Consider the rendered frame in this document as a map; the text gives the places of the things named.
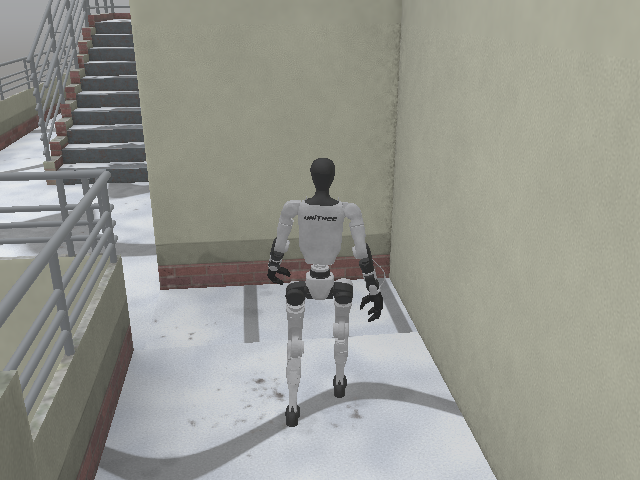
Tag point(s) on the stairs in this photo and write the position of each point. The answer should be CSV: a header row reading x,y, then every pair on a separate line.
x,y
107,131

